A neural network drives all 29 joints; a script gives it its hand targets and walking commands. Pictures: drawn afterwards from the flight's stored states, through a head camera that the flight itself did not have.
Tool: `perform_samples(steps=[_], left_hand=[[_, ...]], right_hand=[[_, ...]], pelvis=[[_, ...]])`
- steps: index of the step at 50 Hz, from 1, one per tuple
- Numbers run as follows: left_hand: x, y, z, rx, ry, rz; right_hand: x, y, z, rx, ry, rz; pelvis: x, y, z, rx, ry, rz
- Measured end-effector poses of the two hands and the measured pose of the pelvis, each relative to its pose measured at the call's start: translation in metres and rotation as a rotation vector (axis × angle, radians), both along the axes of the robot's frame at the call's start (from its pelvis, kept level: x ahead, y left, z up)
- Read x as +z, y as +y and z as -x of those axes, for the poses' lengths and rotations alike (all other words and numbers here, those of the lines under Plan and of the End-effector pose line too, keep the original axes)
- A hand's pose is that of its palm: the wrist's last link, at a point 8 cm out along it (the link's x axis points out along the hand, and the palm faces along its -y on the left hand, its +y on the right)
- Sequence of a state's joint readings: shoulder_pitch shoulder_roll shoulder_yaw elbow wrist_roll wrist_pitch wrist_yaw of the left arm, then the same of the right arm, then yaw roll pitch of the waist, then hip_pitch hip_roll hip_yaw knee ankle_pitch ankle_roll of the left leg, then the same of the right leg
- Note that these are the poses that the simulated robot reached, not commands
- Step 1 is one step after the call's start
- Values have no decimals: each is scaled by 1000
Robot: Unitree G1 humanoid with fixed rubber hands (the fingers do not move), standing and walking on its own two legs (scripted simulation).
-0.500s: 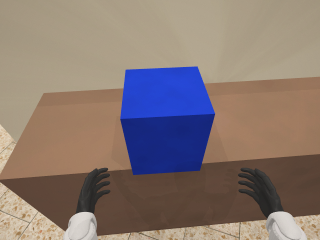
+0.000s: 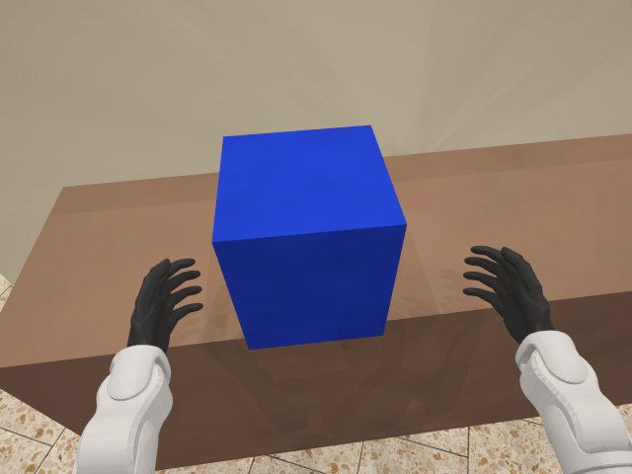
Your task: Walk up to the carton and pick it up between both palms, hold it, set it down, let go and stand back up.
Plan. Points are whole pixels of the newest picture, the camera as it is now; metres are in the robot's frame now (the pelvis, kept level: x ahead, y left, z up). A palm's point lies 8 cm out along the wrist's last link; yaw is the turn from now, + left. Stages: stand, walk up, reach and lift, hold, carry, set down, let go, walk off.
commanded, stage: reach and lift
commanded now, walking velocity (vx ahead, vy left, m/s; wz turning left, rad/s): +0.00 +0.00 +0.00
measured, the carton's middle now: (307, 241) +0.45 +0.03 +0.05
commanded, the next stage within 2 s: none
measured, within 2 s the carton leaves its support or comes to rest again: neither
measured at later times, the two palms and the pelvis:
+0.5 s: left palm (157, 254) +0.35 +0.20 +0.14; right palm (520, 233) +0.36 -0.23 +0.14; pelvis -0.02 +0.00 +0.00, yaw +0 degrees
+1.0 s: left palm (149, 188) +0.41 +0.20 +0.19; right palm (509, 165) +0.43 -0.22 +0.19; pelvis -0.01 +0.00 +0.00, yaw +1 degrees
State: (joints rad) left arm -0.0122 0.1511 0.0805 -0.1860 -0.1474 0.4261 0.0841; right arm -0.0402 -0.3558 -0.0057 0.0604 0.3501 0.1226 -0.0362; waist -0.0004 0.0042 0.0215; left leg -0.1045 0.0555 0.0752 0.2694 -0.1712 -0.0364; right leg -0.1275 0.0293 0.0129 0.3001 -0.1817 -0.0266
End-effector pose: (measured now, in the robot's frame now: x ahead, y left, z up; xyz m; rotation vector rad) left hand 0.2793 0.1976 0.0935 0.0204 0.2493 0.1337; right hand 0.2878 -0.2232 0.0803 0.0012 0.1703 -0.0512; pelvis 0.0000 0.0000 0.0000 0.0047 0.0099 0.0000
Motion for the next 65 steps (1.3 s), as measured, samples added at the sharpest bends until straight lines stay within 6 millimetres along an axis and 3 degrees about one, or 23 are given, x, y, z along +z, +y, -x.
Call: perform_samples(steps=[11,31,41,51,65], left_hand=[[7,-1,-26,0,75,15],[63,-1,-88,3,35,7],[80,10,-109,24,31,-7],[102,1,-129,-1,26,-21],[118,4,-154,24,31,-34]], right_hand=[[10,-1,-31,6,61,-14],[73,-4,-97,-3,51,-11],[89,1,-118,10,49,-10],[112,4,-140,-2,64,-14],[133,11,-164,-6,70,-23]], pelvis=[[0,1,13,-5,25,-3],[-3,-1,15,8,78,3],[-3,1,15,10,109,6],[-4,2,15,17,136,13],[-5,2,14,11,185,15]])
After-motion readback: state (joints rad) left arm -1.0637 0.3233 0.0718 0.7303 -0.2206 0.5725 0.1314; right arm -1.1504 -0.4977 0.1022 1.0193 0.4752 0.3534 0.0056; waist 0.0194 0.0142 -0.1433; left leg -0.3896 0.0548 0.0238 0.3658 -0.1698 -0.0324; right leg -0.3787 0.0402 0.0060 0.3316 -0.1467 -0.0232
